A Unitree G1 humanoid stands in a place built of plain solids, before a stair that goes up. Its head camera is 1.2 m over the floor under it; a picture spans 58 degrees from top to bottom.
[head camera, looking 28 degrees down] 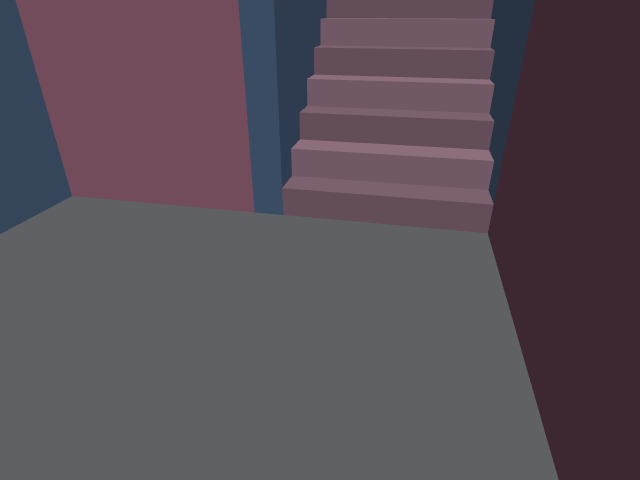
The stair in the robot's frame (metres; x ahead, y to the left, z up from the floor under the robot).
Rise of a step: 0.19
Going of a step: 0.24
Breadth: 1.29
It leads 12 degrees to the right of straight ahead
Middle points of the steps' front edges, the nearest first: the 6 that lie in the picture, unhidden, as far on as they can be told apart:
2.47 -0.39 0.19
2.71 -0.44 0.38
2.94 -0.49 0.57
3.18 -0.54 0.76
3.41 -0.59 0.95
3.65 -0.64 1.14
